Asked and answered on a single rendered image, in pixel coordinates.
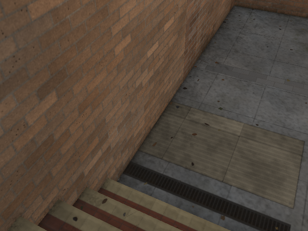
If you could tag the stairs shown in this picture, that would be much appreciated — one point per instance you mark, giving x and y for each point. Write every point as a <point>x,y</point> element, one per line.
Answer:
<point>116,207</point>

